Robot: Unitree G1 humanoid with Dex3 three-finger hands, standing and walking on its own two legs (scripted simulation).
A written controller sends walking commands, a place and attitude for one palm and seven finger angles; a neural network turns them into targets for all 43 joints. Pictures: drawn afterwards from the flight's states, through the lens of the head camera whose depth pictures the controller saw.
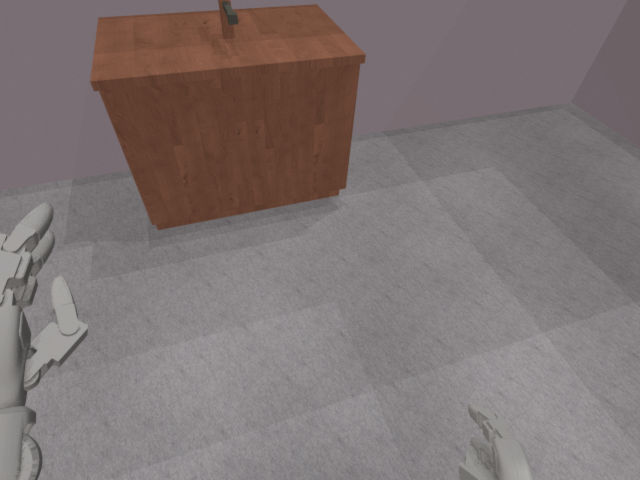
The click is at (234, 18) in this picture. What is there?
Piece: tap's lever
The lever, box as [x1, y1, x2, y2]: [227, 12, 237, 24]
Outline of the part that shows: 227,12 229,24 237,23 236,13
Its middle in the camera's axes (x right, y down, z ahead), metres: -0.28 -0.69 +1.21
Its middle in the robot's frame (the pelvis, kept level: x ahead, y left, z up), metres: +1.35 +0.37 +0.04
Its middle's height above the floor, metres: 0.82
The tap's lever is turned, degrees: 0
